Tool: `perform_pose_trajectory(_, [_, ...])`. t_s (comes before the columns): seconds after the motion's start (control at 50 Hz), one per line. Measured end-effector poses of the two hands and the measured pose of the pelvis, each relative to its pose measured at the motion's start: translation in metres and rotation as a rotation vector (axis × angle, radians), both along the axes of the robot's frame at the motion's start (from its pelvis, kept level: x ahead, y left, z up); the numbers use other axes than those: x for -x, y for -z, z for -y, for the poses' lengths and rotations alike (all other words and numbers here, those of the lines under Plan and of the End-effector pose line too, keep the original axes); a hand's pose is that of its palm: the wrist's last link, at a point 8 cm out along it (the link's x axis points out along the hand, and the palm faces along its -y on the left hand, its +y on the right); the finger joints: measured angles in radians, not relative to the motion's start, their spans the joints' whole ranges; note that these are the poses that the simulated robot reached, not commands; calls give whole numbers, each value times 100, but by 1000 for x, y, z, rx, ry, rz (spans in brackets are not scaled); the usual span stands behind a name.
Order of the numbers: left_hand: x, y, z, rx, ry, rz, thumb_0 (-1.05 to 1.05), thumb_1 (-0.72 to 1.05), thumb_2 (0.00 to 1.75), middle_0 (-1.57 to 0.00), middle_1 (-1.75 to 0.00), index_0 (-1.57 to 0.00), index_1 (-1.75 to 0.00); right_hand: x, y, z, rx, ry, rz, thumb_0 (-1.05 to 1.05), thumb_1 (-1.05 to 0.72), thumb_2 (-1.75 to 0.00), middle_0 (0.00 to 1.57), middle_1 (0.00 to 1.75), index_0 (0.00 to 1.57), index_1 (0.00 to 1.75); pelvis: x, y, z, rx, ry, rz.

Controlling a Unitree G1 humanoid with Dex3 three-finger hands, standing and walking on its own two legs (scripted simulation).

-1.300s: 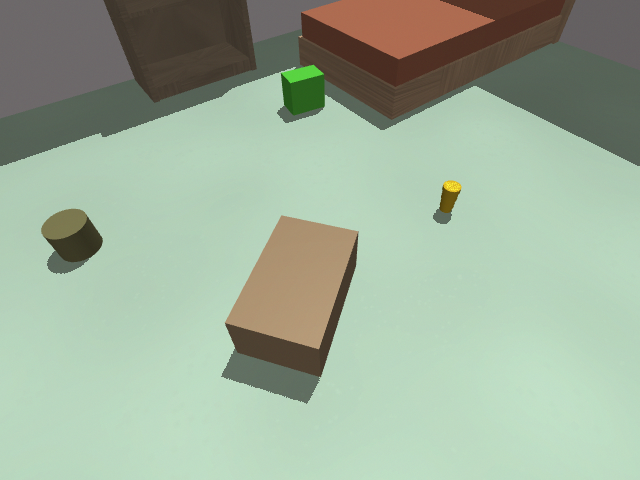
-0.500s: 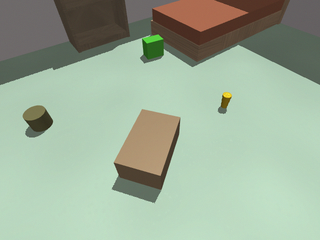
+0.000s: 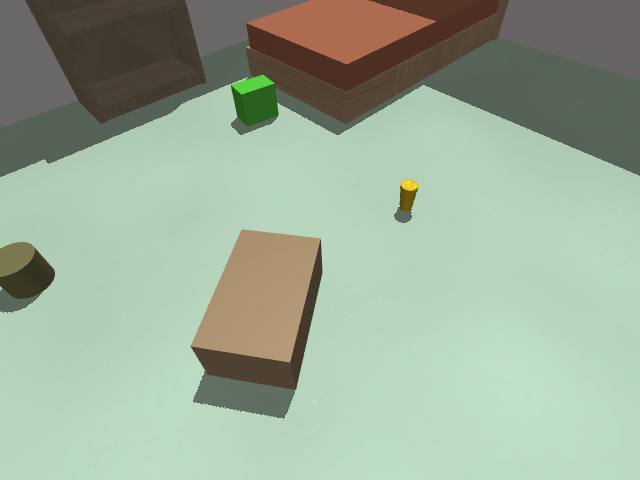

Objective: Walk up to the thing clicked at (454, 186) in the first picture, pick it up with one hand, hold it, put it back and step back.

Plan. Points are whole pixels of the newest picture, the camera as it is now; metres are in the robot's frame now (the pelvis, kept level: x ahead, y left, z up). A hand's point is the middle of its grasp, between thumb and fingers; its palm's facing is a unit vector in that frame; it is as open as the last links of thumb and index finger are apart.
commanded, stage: walk up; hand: left
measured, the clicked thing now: (407, 196) +1.38 -0.29 -0.71
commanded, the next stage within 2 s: none
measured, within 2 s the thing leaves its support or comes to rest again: neither
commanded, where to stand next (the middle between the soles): +0.98 -0.37 m, yaw -22 degrees
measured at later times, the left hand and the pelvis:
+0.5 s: hand (253, 415) +0.25 +0.15 -0.15, palm faces -0.17 -0.93 -0.31, open 7.4 cm; pelvis +0.19 -0.11 -0.01, yaw -12 degrees
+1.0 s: hand (322, 225) +0.64 +0.05 -0.14, palm faces -0.41 -0.84 -0.37, open 7.4 cm; pelvis +0.43 -0.16 -0.02, yaw -20 degrees
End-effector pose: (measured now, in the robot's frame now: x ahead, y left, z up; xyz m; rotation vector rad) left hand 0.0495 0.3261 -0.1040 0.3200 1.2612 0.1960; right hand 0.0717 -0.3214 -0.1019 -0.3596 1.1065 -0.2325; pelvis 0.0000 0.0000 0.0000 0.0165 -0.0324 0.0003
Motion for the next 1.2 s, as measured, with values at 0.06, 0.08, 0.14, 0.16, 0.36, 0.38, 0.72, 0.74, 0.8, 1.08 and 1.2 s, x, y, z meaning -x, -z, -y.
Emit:
perform_pose_trajectory(0.06, [-30,-7,7,-15,36,27,1,90,89,-20,-30,-20,-30,5,0,32,29,39,-25,0,-90,-90,21,30,21,30,-17,3,16,-3,39,11])
perform_pose_trajectory(0.08, [-41,-8,12,-23,49,34,1,90,89,-20,-30,-20,-30,5,2,43,35,52,-28,0,-90,-90,21,30,21,30,-23,6,22,-7,52,14])
perform_pose_trajectory(0.14, [-77,-7,30,-53,89,57,1,91,89,-20,-30,-20,-30,-2,13,78,45,92,-28,0,-90,-90,20,30,21,30,-46,17,46,-20,86,21])
perform_pose_trajectory(0.16, [-89,-4,37,-66,101,69,1,91,89,-20,-30,-20,-30,-6,20,90,48,104,-27,1,-90,-90,20,30,21,30,-55,24,55,-22,95,21])
perform_pose_trajectory(0.36, [-146,3,119,-7,116,74,0,90,89,-20,-30,-20,-30,-91,20,111,-39,89,14,1,-90,-90,20,30,20,30,-122,14,100,25,166,24])
perform_pose_trajectory(0.38, [-151,4,124,0,122,61,0,90,89,-20,-30,-20,-30,-99,17,109,-47,86,20,1,-90,-90,20,30,20,30,-131,12,103,26,175,22])
perform_pose_trajectory(0.72, [-384,30,141,30,340,56,1,90,89,-20,-30,-20,-30,-215,-14,114,47,237,64,0,-90,-90,20,30,21,30,-306,15,105,31,282,-3])
perform_pose_trajectory(0.74, [-403,25,145,30,357,71,1,90,89,-20,-30,-20,-30,-217,-17,113,46,255,64,0,-90,-90,20,30,21,30,-315,12,108,29,288,-1])
perform_pose_trajectory(0.8, [-458,13,157,32,386,133,1,90,89,-20,-30,-20,-30,-220,-22,113,38,286,33,0,-90,-90,20,30,21,30,-342,6,115,22,296,1])
perform_pose_trajectory(1.08, [-642,-1,273,5,505,255,1,91,89,-20,-30,-20,-30,-280,40,181,-47,386,-112,1,-90,-90,20,30,21,30,-463,31,195,20,350,7])
perform_pose_trajectory(1.2, [-655,-10,299,17,445,252,0,90,89,-20,-30,-20,-30,-359,31,206,-83,338,-62,1,-90,-90,20,30,20,30,-503,16,222,1,377,22])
